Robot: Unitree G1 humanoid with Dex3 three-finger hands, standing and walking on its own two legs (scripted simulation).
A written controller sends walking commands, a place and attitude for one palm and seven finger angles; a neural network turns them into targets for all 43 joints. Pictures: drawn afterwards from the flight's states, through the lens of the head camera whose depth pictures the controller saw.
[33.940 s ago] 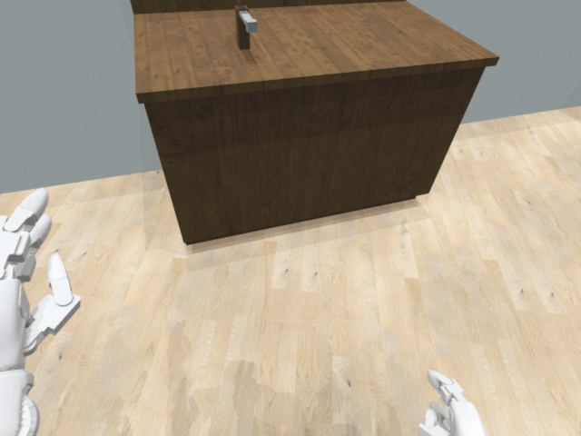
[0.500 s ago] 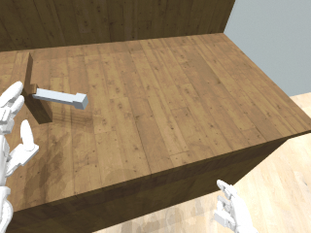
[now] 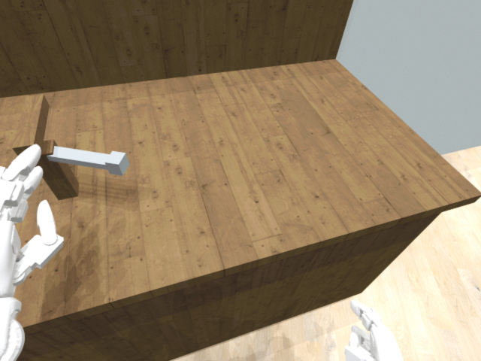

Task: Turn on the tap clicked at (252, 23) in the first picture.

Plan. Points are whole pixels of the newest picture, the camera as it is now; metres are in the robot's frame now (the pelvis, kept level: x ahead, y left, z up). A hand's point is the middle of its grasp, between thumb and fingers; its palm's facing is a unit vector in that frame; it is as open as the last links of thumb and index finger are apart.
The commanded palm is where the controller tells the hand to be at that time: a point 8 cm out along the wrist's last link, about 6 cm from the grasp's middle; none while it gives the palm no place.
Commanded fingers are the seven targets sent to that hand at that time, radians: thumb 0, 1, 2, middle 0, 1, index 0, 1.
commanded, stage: shuffle to correct the standing spot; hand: left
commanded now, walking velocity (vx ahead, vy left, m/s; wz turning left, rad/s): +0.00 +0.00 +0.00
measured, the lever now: (117, 163) +0.39 +0.25 +0.11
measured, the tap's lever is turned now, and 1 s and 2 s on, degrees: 63 63 63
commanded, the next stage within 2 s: come to a stop and stand still in 0.44 s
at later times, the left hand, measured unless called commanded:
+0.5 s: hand (70, 258) +0.19 +0.22 +0.16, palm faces +0.34 -0.83 -0.45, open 7.5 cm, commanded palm +0.13 +0.26 +0.17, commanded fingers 0.00 0.90 0.90 -0.20 -0.30 -0.20 -0.30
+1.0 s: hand (56, 263) +0.19 +0.23 +0.16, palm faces +0.39 -0.82 -0.42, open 7.5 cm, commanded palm +0.13 +0.27 +0.17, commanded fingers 0.00 0.90 0.90 -0.20 -0.30 -0.20 -0.30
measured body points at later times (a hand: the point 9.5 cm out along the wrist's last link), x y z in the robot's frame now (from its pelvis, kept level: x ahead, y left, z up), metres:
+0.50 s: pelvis -0.03 -0.02 -0.01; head +0.03 -0.01 +0.44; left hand +0.17 +0.26 +0.19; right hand +0.17 -0.23 -0.08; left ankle +0.04 +0.08 -0.74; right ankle +0.00 -0.14 -0.74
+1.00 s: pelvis -0.03 -0.01 -0.01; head -0.01 +0.00 +0.44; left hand +0.16 +0.28 +0.18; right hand +0.13 -0.23 -0.09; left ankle +0.03 +0.08 -0.74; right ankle +0.00 -0.14 -0.74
